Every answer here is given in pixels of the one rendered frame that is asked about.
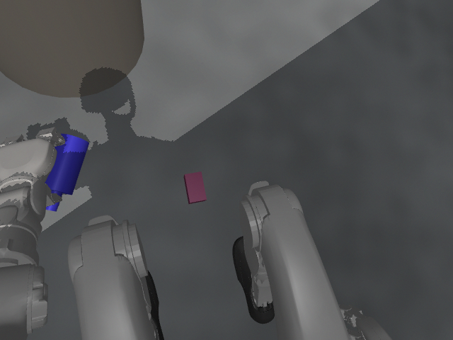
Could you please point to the left robot hand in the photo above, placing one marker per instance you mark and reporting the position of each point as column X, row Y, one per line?
column 35, row 157

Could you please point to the right robot hand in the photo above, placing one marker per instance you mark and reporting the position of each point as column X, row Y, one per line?
column 368, row 328

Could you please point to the left robot foot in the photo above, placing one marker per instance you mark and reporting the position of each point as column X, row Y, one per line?
column 154, row 307

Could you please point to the right robot foot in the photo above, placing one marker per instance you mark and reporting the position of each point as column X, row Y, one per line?
column 260, row 314

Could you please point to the left robot arm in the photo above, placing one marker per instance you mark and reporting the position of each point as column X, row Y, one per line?
column 23, row 291

